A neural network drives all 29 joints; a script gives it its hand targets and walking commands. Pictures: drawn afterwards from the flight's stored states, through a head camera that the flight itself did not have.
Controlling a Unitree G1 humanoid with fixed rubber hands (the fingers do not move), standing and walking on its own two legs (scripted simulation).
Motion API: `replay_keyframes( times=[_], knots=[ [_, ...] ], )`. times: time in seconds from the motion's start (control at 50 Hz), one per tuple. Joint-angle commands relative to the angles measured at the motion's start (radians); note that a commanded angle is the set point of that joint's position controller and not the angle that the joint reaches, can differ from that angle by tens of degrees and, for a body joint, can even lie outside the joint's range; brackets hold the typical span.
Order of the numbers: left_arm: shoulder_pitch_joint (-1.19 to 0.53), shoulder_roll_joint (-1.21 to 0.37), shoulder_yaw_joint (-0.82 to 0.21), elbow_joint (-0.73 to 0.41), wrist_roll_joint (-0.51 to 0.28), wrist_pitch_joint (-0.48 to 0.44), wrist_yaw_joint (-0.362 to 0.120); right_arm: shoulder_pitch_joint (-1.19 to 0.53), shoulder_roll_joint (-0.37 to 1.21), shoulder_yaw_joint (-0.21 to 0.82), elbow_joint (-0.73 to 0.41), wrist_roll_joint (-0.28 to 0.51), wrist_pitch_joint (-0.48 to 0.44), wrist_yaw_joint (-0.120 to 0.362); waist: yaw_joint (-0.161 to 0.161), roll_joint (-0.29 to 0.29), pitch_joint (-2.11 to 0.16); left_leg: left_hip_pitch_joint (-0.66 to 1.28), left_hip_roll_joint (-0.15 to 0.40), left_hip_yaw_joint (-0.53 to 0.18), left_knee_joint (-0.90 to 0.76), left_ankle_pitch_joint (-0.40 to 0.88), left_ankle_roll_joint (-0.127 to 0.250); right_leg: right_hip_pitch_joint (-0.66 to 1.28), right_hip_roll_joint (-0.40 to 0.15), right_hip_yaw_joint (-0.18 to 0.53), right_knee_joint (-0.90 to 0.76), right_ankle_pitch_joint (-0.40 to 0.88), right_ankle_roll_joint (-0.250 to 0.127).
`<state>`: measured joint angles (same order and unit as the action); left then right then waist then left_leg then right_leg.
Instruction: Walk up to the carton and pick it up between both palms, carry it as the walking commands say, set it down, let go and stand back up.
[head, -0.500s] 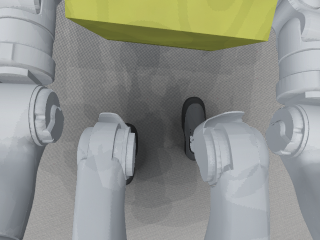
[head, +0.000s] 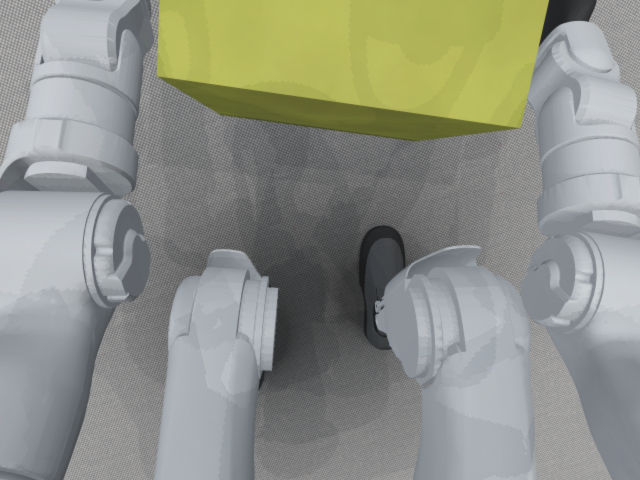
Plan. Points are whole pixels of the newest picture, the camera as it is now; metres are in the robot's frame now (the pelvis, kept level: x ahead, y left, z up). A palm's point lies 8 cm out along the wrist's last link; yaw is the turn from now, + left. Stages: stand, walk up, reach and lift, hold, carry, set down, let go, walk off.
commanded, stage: set down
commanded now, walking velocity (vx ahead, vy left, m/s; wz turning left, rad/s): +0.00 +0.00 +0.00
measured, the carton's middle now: out of the picture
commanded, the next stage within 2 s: none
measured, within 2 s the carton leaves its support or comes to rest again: neither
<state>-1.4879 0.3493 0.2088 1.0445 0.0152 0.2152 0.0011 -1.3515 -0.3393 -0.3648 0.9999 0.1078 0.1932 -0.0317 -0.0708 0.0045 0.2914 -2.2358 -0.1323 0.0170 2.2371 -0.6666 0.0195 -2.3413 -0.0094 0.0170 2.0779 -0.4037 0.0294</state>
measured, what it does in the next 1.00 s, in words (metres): stands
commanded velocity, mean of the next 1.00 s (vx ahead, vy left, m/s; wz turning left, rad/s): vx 0.00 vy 0.00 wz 0.00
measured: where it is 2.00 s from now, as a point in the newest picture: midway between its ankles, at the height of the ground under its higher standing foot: (314, 331)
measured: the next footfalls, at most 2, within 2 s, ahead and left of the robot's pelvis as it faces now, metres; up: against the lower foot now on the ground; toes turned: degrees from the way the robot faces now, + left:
none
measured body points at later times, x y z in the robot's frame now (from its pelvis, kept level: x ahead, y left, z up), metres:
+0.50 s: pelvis +0.00 +0.00 +0.01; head +0.37 +0.00 +0.25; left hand +0.59 +0.14 -0.16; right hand +0.53 -0.24 -0.16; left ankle +0.08 +0.10 -0.34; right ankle +0.16 -0.13 -0.34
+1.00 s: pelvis -0.01 +0.00 +0.00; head +0.37 +0.00 +0.23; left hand +0.58 +0.17 -0.17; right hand +0.52 -0.27 -0.17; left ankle +0.08 +0.10 -0.34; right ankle +0.16 -0.13 -0.34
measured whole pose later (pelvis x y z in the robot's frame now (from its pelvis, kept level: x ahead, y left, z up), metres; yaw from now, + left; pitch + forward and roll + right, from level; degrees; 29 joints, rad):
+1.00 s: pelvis -0.01 +0.00 +0.00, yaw -1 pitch +30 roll -3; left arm -1.47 0.51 0.00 0.96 -0.18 0.17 0.07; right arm -1.41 -0.42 -0.27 1.04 0.28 0.11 -0.09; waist -0.07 0.01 0.52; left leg -2.13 -0.12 0.01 2.28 -0.68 0.02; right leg -2.23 -0.01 0.00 2.11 -0.41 0.03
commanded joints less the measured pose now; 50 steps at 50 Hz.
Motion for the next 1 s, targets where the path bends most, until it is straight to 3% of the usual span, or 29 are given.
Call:
replay_keyframes(
  times=[0.0,0.06,0.08,0.1,0.14,0.16,0.18,0.26,0.3,0.36,0.4,0.42,0.44,0.46,0.5,0.56,0.62,0.66,0.68,0.74,0.76,0.78,0.8,0.86,0.88,0.9,0.92,0.94,0.98],
  knots=[
    [-0.404,-0.797,-0.262,-0.075,-0.059,-0.001,-0.206,-0.569,0.762,0.249,-0.171,0.049,-0.014,0.199,-0.053,0.128,-0.902,0.243,0.032,-0.024,-0.299,0.155,0.037,0.636,0.058,-0.104,-0.025,0.127,-0.029],
    [-0.384,-0.665,-0.208,0.011,-0.031,0.003,-0.202,-0.53,0.685,0.195,-0.084,0.032,0.002,0.177,0.004,0.137,-0.891,0.238,0.032,-0.011,-0.296,0.116,0.017,0.666,0.044,-0.087,-0.022,0.084,-0.022],
    [-0.393,-0.713,-0.269,-0.078,-0.052,-0.004,-0.194,-0.509,0.696,0.209,-0.154,0.041,-0.012,0.171,-0.043,0.14,-0.943,0.296,0.037,-0.028,-0.292,0.196,0.014,0.694,0.053,-0.097,-0.022,0.161,-0.017],
    [-0.385,-0.632,-0.233,-0.05,-0.032,-0.02,-0.189,-0.449,0.71,0.205,-0.061,0.02,-0.006,0.168,-0.018,0.073,-0.921,0.2,0.049,-0.007,-0.269,0.192,0.01,0.732,0.037,-0.064,-0.022,0.176,-0.027],
    [-0.454,-0.592,-0.241,-0.06,-0.062,-0.028,-0.173,-0.534,0.647,0.195,-0.129,0.018,-0.023,0.153,-0.017,0.111,-0.954,0.276,0.039,-0.006,-0.275,0.19,0.014,0.696,0.053,-0.081,-0.036,0.143,-0.028],
    [-0.435,-0.626,-0.269,-0.045,-0.072,-0.029,-0.168,-0.506,0.584,0.174,-0.101,0.012,-0.035,0.147,-0.077,0.084,-0.902,0.289,0.056,-0.043,-0.3,0.181,0.013,0.688,0.039,-0.103,-0.028,0.148,-0.013],
    [-0.413,-0.588,-0.252,-0.019,-0.055,-0.025,-0.164,-0.494,0.58,0.182,-0.113,0.021,-0.034,0.143,-0.034,0.099,-0.904,0.329,0.061,-0.029,-0.282,0.204,0.007,0.648,0.031,-0.098,-0.021,0.132,-0.018],
    [-0.416,-0.542,-0.243,-0.031,-0.08,-0.031,-0.131,-0.507,0.459,0.126,-0.102,-0.003,-0.053,0.126,-0.066,0.159,-0.995,0.43,0.052,-0.047,-0.306,0.22,-0.006,0.64,0.035,-0.12,-0.033,0.137,-0.018],
    [-0.449,-0.357,-0.213,-0.053,-0.064,-0.045,-0.083,-0.456,0.348,0.078,-0.084,-0.002,-0.069,0.09,-0.044,0.189,-0.979,0.465,0.056,-0.064,-0.307,0.224,-0.021,0.615,0.032,-0.124,-0.013,0.116,-0.01],
    [-0.392,-0.091,-0.144,-0.056,-0.072,-0.083,-0.024,-0.4,0.138,0.076,-0.087,-0.006,-0.098,0.019,-0.05,0.058,-0.954,0.343,0.071,-0.027,-0.306,0.188,-0.014,0.764,0.027,-0.11,-0.065,0.169,0.006],
    [-0.38,0.012,-0.185,0.021,-0.115,-0.085,0.0,-0.393,0.004,0.052,-0.008,0.02,-0.111,-0.013,-0.043,0.134,-0.954,0.4,0.083,-0.042,-0.309,0.149,-0.021,0.73,0.01,-0.104,-0.048,0.123,-0.001],
    [-0.346,0.055,-0.162,-0.012,-0.109,-0.091,0.019,-0.282,-0.026,0.027,0.008,-0.017,-0.127,-0.031,-0.096,0.079,-0.934,0.366,0.091,-0.028,-0.306,0.182,-0.027,0.756,0.014,-0.1,-0.068,0.177,0.0],
    [-0.399,0.085,-0.191,-0.001,-0.136,-0.094,0.02,-0.332,-0.028,0.039,0.023,0.016,-0.126,-0.038,-0.076,0.148,-1.018,0.394,0.083,-0.033,-0.288,0.199,-0.034,0.789,0.016,-0.093,-0.051,0.194,0.0],
    [-0.323,0.141,-0.162,0.043,-0.118,-0.106,0.032,-0.281,-0.017,0.046,0.033,0.018,-0.13,-0.037,-0.057,0.1,-0.98,0.355,0.075,-0.029,-0.287,0.244,-0.022,0.772,0.013,-0.087,-0.05,0.242,0.006],
    [-0.406,0.196,-0.167,-0.14,-0.147,-0.135,0.045,-0.357,-0.071,0.06,-0.112,0.062,-0.159,-0.057,-0.047,0.101,-1.243,0.444,0.081,-0.019,-0.247,0.353,-0.033,0.913,0.024,-0.079,-0.019,0.367,0.003],
    [-0.38,0.257,-0.157,-0.138,-0.129,-0.136,0.076,-0.352,-0.127,0.074,-0.077,0.091,-0.166,-0.078,0.005,0.162,-1.31,0.454,0.089,-0.008,-0.249,0.388,-0.029,0.955,0.024,-0.064,-0.007,0.423,-0.006],
    [-0.411,0.252,-0.192,-0.271,-0.177,-0.135,0.073,-0.338,-0.097,0.121,-0.151,0.133,-0.165,-0.083,-0.027,0.137,-1.506,0.532,0.086,-0.01,-0.236,0.438,-0.03,1.08,0.021,-0.082,0.019,0.511,-0.015],
    [-0.405,0.282,-0.193,-0.165,-0.179,-0.103,0.075,-0.352,-0.168,0.098,-0.076,0.118,-0.147,-0.092,-0.067,0.118,-1.486,0.524,0.092,-0.005,-0.221,0.389,-0.026,1.11,0.01,-0.081,0.03,0.498,-0.017],
    [-0.378,0.235,-0.221,-0.223,-0.193,-0.111,0.069,-0.309,-0.126,0.13,-0.096,0.143,-0.15,-0.083,-0.024,0.138,-1.402,0.528,0.087,-0.008,-0.238,0.384,-0.024,1.044,0.014,-0.072,0.017,0.461,-0.011],
    [-0.318,0.301,-0.153,-0.151,-0.152,-0.114,0.071,-0.244,-0.129,0.119,-0.023,0.153,-0.148,-0.057,-0.045,0.107,-1.353,0.451,0.092,0.007,-0.203,0.383,-0.04,1.024,0.009,-0.05,0.025,0.485,-0.021],
    [-0.368,0.284,-0.176,-0.279,-0.179,-0.117,0.068,-0.281,-0.144,0.135,-0.113,0.172,-0.143,-0.06,-0.026,0.166,-1.436,0.517,0.093,-0.005,-0.203,0.418,-0.031,1.044,0.017,-0.038,0.029,0.502,-0.026],
    [-0.338,0.356,-0.136,-0.206,-0.135,-0.126,0.073,-0.229,-0.132,0.126,-0.013,0.18,-0.142,-0.062,0.001,0.135,-1.39,0.46,0.09,0.008,-0.191,0.4,-0.038,1.064,0.012,-0.033,0.039,0.503,-0.025],
    [-0.464,0.402,-0.147,-0.474,-0.186,-0.137,0.081,-0.369,-0.201,0.108,-0.244,0.209,-0.146,-0.078,0.008,0.171,-1.589,0.593,0.087,-0.018,-0.212,0.49,-0.023,1.141,0.016,-0.048,0.048,0.577,-0.019],
    [-0.309,0.281,-0.182,-0.275,-0.173,-0.11,0.076,-0.206,-0.181,0.103,-0.082,0.183,-0.137,-0.063,-0.071,0.234,-1.433,0.675,0.098,-0.021,-0.243,0.456,-0.046,0.902,0.01,-0.088,0.025,0.417,-0.04],
    [-0.429,0.378,-0.145,-0.337,-0.191,-0.099,0.076,-0.327,-0.236,0.072,-0.13,0.193,-0.116,-0.061,-0.039,0.22,-1.505,0.719,0.103,-0.042,-0.229,0.428,-0.037,0.961,-0.009,-0.062,0.025,0.383,-0.036],
    [-0.344,0.308,-0.175,-0.226,-0.183,-0.087,0.067,-0.207,-0.215,0.057,0.002,0.157,-0.111,-0.054,-0.077,0.214,-1.28,0.623,0.104,-0.044,-0.239,0.351,-0.025,0.781,-0.012,-0.068,0.005,0.288,-0.04],
    [-0.462,0.341,-0.169,-0.373,-0.218,-0.079,0.071,-0.387,-0.261,0.066,-0.215,0.176,-0.121,-0.056,-0.091,0.17,-1.427,0.677,0.102,-0.071,-0.274,0.357,-0.009,0.87,-0.013,-0.084,0.021,0.317,-0.021],
    [-0.43,0.341,-0.182,-0.199,-0.207,-0.072,0.06,-0.317,-0.281,0.049,-0.037,0.141,-0.111,-0.065,-0.074,0.172,-1.269,0.603,0.117,-0.051,-0.236,0.245,-0.015,0.786,-0.025,-0.077,0.019,0.206,-0.028],
    [-0.322,0.274,-0.185,-0.043,-0.206,-0.06,0.031,-0.219,-0.249,0.041,0.012,0.095,-0.12,-0.054,-0.155,0.113,-1.012,0.402,0.11,-0.059,-0.273,0.11,-0.007,0.746,-0.026,-0.064,-0.027,0.139,-0.037]
  ],
)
